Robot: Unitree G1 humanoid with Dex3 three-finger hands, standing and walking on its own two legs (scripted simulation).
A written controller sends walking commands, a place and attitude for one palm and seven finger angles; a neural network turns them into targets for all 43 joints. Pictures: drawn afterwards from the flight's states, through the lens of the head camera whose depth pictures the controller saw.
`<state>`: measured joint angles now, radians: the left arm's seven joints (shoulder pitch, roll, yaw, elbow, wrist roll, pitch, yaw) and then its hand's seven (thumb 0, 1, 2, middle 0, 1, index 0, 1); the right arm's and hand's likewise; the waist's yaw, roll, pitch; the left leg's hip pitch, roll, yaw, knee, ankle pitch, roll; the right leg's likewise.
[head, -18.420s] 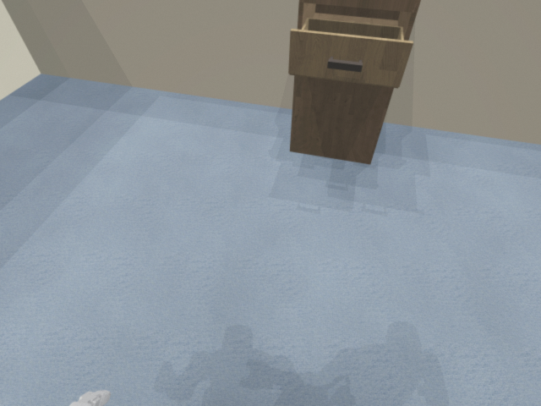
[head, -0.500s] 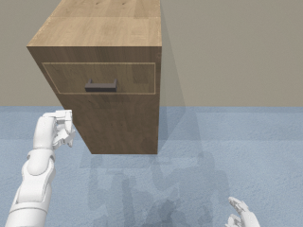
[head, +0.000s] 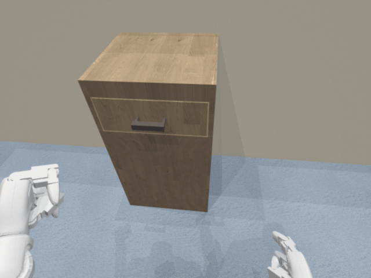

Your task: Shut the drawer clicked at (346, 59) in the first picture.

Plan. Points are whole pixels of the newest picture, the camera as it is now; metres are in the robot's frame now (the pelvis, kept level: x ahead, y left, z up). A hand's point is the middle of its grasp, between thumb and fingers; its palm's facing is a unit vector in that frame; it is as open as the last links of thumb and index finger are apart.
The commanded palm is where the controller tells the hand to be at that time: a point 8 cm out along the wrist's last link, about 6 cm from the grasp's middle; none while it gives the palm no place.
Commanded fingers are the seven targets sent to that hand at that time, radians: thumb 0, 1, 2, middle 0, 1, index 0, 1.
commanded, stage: draw the hand back to the body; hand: left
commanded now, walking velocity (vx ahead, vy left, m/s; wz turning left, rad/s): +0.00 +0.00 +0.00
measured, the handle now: (149, 122) +0.64 +0.23 -0.06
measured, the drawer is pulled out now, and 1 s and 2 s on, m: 0.00 0.00 0.00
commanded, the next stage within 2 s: step back with the hand held close in 0.22 s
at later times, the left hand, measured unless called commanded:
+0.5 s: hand (44, 205) +0.17 +0.24 +0.17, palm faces +0.39 -0.79 -0.46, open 3.3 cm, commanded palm +0.11 +0.28 +0.17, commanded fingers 0.00 0.90 0.90 -1.40 -1.60 -1.40 -1.60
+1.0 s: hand (19, 255) +0.10 +0.24 +0.16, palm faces +0.39 -0.78 -0.48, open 3.3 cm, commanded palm +0.04 +0.29 +0.17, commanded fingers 0.00 0.90 0.90 -1.40 -1.60 -1.40 -1.60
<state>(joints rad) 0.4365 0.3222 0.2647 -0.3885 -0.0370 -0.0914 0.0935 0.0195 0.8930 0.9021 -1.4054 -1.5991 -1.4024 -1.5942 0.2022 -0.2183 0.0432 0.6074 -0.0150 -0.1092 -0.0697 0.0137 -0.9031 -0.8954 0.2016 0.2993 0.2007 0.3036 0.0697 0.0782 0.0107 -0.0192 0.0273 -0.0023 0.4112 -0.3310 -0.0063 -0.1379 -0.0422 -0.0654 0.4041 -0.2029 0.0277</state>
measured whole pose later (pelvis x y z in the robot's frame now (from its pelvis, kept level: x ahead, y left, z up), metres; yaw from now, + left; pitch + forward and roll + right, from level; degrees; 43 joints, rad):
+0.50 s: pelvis -0.03 +0.00 +0.00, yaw +0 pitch -2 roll -1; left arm 0.53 0.34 0.36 -0.47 -0.02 -0.20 0.11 0.02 0.89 0.90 -1.41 -1.60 -1.41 -1.59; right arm 0.19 -0.23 0.02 0.60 -0.02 -0.09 -0.08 0.01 -0.90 -0.90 0.20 0.30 0.20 0.30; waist 0.01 0.06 0.02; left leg -0.11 0.02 0.00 0.46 -0.31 0.00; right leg -0.21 -0.04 -0.06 0.40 -0.16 0.03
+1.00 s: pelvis -0.09 +0.01 -0.01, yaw +0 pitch +0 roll +0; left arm 0.58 0.35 0.36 -0.52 0.00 -0.26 0.14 0.02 0.89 0.90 -1.41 -1.60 -1.41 -1.59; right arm 0.19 -0.22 0.00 0.56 -0.01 -0.06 -0.10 0.01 -0.90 -0.90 0.20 0.30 0.20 0.30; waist 0.02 0.03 0.02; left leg -0.31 0.00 0.01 0.58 -0.27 0.02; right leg -0.38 -0.07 -0.04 0.47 -0.09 0.03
